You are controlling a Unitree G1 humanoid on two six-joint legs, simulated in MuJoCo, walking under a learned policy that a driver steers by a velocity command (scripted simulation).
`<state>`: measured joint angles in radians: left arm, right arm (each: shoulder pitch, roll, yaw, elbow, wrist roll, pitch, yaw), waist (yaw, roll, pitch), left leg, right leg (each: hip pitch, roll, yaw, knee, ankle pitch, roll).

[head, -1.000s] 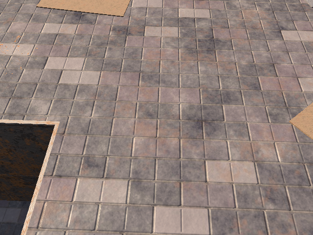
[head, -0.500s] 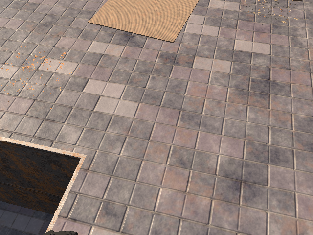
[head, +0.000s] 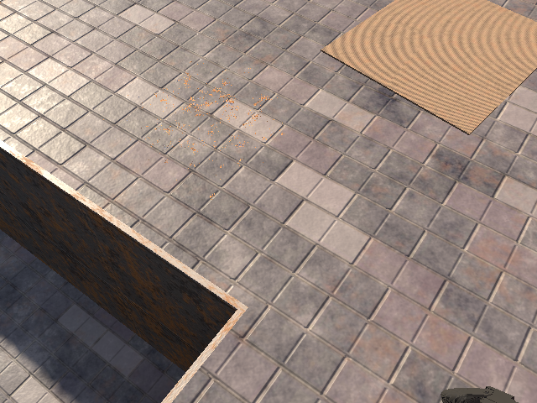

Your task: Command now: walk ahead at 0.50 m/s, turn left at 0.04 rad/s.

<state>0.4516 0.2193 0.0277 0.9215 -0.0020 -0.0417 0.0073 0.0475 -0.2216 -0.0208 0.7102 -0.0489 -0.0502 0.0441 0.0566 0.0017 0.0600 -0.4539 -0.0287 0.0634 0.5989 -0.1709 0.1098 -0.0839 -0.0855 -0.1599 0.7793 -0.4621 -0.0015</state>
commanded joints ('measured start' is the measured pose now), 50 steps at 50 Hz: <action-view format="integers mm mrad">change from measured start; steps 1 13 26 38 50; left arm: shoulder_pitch -51 -223 -12 -292 -371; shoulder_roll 155 103 223 191 211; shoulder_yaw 40 55 76 79 92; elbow -112 -55 -44 -153 -209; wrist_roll -8 8 59 26 19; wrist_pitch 0 46 -4 68 92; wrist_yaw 12 -48 -12 5 6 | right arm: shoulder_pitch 383 325 308 203 235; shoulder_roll -262 -121 -162 -94 -108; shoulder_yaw -83 -34 -50 -20 -19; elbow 63 126 130 23 -61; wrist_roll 41 37 34 8 40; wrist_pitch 2 -53 -5 90 61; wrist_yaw -38 -46 -66 -75 -100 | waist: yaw -171 -46 68 -44 -87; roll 54 81 -74 -69 -84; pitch -319 26 -225 -138 -116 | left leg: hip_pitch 706 377 285 1 233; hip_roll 406 260 160 48 -33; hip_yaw -486 -49 181 -70 -115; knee -214 -475 461 372 -144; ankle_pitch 364 200 306 -228 -153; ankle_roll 169 -19 -92 -178 -67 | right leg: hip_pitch -556 -651 65 -216 -258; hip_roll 78 38 25 -32 18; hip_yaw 240 243 204 453 663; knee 610 260 -270 -482 -411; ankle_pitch -1 444 808 411 251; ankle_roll -56 -26 -194 -261 -155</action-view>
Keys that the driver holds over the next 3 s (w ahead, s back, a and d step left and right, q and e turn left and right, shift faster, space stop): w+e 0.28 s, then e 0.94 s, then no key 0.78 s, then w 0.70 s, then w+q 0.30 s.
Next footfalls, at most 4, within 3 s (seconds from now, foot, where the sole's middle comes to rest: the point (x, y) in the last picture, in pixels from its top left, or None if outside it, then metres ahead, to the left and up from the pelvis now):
0.50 right None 0.36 -0.12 -0.76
1.02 left None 0.40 0.04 -0.76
1.44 right None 0.23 -0.12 -0.76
1.76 left None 0.37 0.00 -0.76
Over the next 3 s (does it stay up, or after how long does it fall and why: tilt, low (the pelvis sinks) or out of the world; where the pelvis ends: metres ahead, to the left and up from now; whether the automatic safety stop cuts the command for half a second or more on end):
stays up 0.51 -0.36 0.02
